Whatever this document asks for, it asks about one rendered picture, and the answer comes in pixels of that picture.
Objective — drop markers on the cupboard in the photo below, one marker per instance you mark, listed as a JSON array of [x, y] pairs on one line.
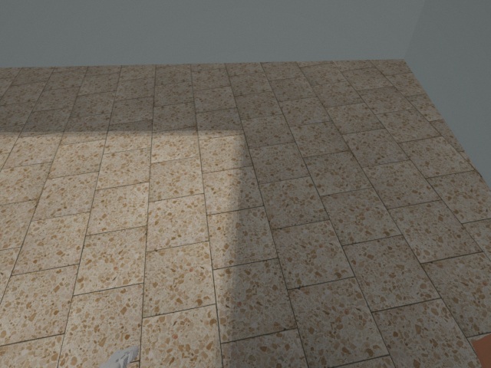
[[483, 351]]

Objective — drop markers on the robot left hand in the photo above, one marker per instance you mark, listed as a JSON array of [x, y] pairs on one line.
[[121, 358]]

